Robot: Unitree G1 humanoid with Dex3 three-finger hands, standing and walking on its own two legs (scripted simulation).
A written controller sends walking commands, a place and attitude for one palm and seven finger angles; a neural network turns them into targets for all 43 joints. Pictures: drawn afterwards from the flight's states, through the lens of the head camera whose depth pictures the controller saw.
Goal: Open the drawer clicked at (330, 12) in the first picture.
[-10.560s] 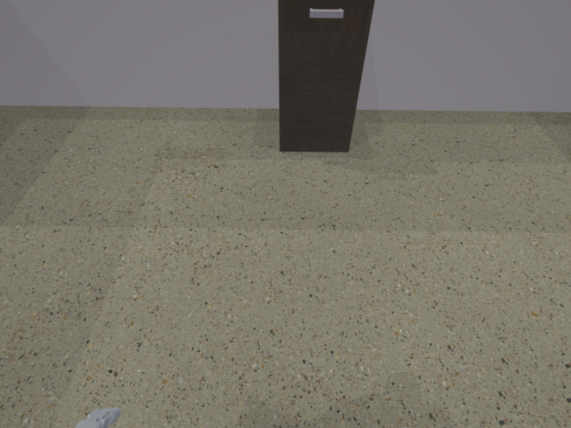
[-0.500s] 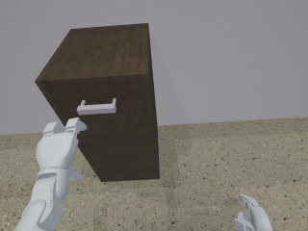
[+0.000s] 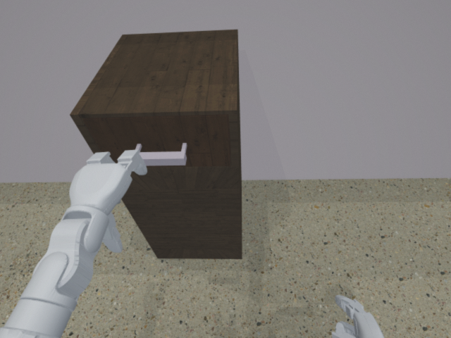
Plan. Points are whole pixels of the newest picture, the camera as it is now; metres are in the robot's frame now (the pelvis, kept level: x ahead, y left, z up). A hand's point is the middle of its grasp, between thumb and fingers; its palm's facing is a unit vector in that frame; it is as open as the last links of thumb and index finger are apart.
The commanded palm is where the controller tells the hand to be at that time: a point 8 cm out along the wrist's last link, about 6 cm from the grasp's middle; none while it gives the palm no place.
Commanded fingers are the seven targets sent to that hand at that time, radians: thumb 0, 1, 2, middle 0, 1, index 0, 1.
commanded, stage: raise the hand with hooked fingers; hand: left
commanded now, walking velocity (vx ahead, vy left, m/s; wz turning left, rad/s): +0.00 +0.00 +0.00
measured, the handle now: (159, 152) +0.53 +0.25 -0.02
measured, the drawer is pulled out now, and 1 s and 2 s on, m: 0.00 0.00 0.00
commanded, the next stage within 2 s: move the hooked fingers above the handle in 0.18 s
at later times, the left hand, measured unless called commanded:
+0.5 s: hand (132, 197) +0.32 +0.22 +0.08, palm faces +0.00 -0.04 -1.00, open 13.9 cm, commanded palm +0.31 +0.22 +0.14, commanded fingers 0.00 -0.50 0.30 -0.30 -1.20 -0.30 -1.20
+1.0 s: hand (137, 174) +0.39 +0.24 +0.06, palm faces +0.00 -0.02 -1.00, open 13.9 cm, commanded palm +0.37 +0.24 +0.12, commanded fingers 0.00 -0.50 0.30 -0.30 -1.20 -0.30 -1.20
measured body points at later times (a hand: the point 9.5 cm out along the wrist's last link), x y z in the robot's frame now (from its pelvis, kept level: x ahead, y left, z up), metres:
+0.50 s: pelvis +0.00 -0.04 +0.00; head +0.02 -0.07 +0.45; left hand +0.32 +0.22 +0.13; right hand +0.20 -0.26 -0.11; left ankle -0.03 +0.09 -0.74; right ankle +0.01 -0.14 -0.74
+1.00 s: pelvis +0.00 -0.02 -0.01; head +0.04 -0.04 +0.44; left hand +0.38 +0.24 +0.12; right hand +0.11 -0.28 -0.14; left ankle -0.03 +0.09 -0.74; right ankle +0.01 -0.14 -0.74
